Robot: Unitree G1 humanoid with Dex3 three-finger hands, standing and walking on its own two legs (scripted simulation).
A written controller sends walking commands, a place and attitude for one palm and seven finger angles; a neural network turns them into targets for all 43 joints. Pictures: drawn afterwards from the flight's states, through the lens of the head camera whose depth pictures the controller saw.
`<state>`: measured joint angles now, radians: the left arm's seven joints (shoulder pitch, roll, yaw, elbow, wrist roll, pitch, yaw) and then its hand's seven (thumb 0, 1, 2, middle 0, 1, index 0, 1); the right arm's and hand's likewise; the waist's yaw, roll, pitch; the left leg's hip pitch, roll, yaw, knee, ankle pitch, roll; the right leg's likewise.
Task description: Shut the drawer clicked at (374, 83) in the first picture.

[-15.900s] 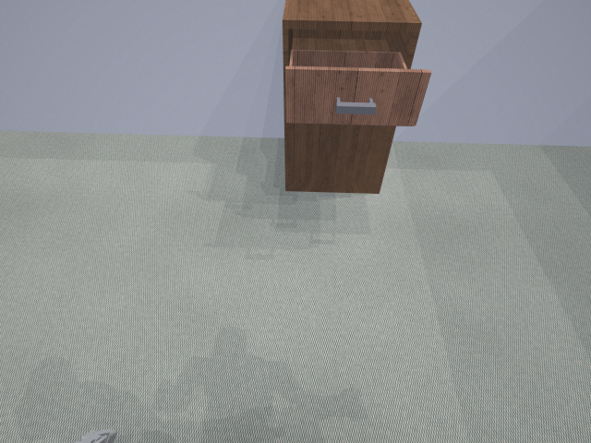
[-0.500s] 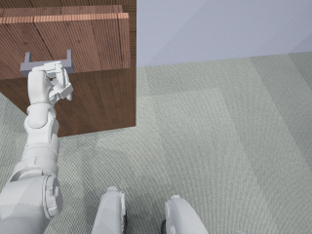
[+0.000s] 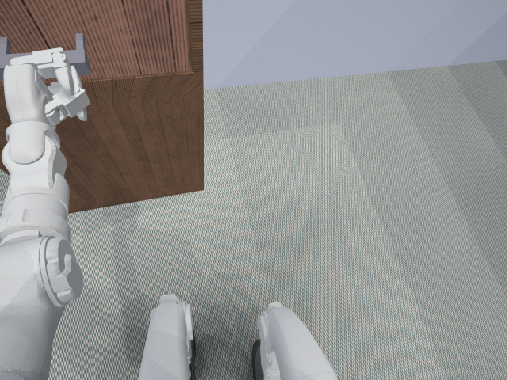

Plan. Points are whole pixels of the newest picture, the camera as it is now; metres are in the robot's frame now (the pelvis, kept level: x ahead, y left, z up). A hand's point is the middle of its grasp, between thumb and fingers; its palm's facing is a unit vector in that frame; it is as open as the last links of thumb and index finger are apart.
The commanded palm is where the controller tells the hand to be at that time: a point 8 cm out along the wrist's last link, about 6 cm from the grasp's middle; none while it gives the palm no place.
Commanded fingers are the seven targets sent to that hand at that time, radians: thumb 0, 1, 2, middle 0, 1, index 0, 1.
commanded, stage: push the drawer shut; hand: left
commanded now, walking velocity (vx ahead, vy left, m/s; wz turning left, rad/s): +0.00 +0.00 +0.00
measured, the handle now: (43, 53) +0.59 +0.28 +0.06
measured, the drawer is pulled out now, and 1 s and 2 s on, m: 0.00 0.00 0.00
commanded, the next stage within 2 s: pull the fist back off the drawer in 0.20 s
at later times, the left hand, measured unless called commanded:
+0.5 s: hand (75, 91) +0.53 +0.23 +0.06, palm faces +0.17 -0.98 -0.07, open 3.0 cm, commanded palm +0.54 +0.24 +0.06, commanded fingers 0.00 0.90 0.90 -1.40 -1.60 -1.40 -1.60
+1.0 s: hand (79, 96) +0.52 +0.22 +0.05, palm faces +0.18 -0.98 -0.03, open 3.1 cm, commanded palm +0.50 +0.24 +0.06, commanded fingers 0.00 0.90 0.90 -1.40 -1.60 -1.40 -1.60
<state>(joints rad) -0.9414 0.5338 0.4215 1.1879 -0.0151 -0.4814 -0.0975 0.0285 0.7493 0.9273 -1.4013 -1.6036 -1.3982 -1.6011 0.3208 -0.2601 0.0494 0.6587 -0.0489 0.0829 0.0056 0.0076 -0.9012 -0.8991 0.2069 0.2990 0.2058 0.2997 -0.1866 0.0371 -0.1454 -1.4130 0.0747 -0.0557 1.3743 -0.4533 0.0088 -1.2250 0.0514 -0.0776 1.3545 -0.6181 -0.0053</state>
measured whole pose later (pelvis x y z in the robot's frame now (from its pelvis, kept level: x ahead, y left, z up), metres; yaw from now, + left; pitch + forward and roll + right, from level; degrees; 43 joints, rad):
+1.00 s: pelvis +0.00 +0.01 +0.01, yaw -1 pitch +28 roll -6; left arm -0.84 0.48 0.41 1.03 -0.05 -0.43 -0.06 0.00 0.82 0.89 -1.40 -1.60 -1.40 -1.60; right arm 0.33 -0.24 0.05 0.65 -0.04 0.07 0.03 0.01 -0.90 -0.90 0.21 0.30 0.21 0.30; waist -0.17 0.04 -0.14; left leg -1.38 0.08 -0.04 1.34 -0.45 0.02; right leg -1.20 0.05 -0.05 1.31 -0.60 0.01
